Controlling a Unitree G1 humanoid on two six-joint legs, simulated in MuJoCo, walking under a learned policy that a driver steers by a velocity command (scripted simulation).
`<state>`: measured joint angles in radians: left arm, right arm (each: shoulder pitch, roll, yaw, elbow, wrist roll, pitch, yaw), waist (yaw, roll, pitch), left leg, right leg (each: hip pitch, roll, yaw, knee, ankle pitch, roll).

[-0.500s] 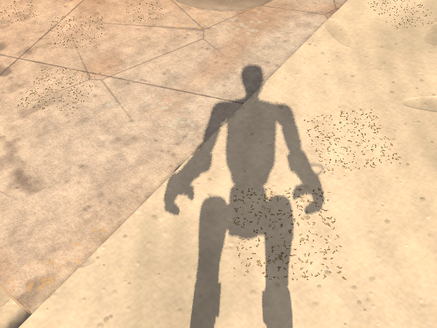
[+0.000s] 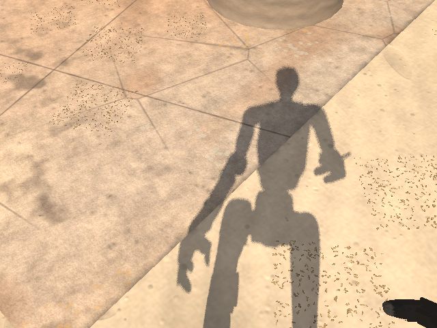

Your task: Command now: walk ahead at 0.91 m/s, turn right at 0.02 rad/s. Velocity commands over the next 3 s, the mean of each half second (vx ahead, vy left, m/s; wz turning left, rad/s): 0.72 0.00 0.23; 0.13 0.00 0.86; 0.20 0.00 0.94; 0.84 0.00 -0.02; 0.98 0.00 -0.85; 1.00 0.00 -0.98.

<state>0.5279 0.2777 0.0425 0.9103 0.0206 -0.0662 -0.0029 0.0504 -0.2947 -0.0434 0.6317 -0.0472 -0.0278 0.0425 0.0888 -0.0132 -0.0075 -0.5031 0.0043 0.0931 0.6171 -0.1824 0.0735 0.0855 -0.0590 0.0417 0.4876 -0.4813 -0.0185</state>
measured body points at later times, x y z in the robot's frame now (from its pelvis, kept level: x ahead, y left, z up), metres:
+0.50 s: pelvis +0.39 +0.01 +0.01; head +0.43 +0.01 +0.46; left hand +0.55 +0.27 -0.08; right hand +0.45 -0.24 -0.13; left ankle +0.18 +0.11 -0.59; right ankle +0.52 -0.07 -0.71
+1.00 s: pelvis +0.52 +0.11 +0.03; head +0.53 +0.13 +0.47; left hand +0.56 +0.45 -0.03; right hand +0.76 -0.08 -0.07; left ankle +0.50 +0.20 -0.71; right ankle +0.55 -0.06 -0.63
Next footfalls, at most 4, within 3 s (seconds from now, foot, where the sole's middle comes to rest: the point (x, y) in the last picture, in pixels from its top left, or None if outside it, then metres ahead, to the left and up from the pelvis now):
0.40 right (273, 301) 0.56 -0.08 -0.75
0.86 left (175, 301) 0.54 0.22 -0.75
1.32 right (228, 256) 0.70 0.07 -0.75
1.88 left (85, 288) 0.58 0.53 -0.83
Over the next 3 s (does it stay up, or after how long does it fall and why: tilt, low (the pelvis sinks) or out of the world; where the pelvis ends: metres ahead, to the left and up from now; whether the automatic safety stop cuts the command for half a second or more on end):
stays up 1.24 1.11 -0.07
